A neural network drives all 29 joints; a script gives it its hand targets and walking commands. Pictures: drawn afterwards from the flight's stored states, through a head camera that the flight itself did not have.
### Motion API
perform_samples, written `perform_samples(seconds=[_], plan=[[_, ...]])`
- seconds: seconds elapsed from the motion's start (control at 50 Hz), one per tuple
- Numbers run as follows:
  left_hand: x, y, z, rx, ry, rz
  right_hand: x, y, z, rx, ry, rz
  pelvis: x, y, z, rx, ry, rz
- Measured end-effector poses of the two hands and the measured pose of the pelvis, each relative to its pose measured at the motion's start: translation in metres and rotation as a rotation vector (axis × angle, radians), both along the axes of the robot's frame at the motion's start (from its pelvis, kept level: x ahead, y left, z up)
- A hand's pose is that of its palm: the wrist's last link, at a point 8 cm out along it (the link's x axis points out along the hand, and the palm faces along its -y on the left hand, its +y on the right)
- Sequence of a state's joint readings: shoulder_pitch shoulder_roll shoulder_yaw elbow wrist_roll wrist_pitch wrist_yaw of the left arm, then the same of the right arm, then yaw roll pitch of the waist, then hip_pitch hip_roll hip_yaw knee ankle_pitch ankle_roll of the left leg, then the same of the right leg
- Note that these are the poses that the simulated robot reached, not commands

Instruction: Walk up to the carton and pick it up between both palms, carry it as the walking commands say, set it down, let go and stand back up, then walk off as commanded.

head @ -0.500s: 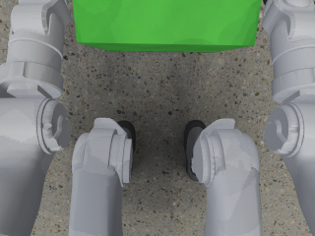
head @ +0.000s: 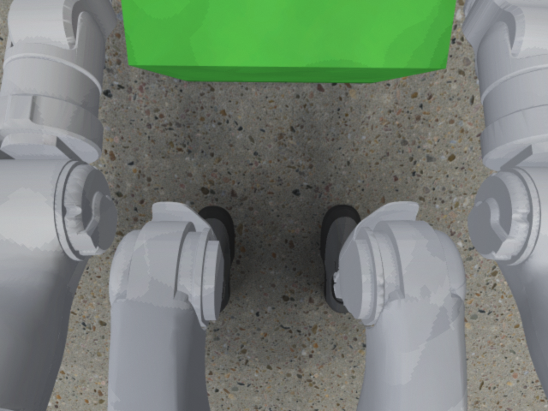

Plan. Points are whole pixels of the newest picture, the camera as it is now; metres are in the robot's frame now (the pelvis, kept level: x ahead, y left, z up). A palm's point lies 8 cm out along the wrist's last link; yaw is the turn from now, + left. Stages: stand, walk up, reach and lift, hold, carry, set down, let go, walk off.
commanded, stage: set down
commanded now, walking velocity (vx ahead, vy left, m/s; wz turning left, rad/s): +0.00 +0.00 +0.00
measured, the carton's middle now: out of the picture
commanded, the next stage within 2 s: none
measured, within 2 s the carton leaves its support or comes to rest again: neither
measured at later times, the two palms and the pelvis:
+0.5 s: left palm out of the picture +0.56 +0.19 -0.17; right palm out of the picture +0.56 -0.20 -0.17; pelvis -0.01 +0.00 +0.00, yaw +0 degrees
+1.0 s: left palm out of the picture +0.56 +0.22 -0.17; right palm out of the picture +0.56 -0.22 -0.17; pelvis +0.00 +0.00 -0.01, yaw +0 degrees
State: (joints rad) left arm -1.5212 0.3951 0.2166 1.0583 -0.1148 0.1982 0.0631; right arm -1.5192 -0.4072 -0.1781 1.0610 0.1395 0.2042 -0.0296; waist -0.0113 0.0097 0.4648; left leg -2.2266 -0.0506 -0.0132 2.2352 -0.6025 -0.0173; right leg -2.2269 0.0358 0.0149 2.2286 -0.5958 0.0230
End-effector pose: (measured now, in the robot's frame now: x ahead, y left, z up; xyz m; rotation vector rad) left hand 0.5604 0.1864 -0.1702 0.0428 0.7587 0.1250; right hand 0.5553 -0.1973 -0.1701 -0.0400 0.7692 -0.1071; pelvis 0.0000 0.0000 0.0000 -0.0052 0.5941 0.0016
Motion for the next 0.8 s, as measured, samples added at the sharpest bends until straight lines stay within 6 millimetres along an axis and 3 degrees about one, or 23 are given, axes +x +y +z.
perform_samples(seconds=[0.46,0.8], plan=[[-0.001,0.001,-0.003,-0.015,-0.032,-0.005,0.000,-0.002,-0.003,0.005,-0.038,0.019,-0.005,-0.002,-0.004,0.001,-0.040,-0.002],[0.007,0.008,-0.005,0.026,-0.038,0.028,0.012,-0.003,-0.006,-0.018,-0.052,-0.041,0.001,-0.002,-0.008,0.003,-0.015,0.000]])
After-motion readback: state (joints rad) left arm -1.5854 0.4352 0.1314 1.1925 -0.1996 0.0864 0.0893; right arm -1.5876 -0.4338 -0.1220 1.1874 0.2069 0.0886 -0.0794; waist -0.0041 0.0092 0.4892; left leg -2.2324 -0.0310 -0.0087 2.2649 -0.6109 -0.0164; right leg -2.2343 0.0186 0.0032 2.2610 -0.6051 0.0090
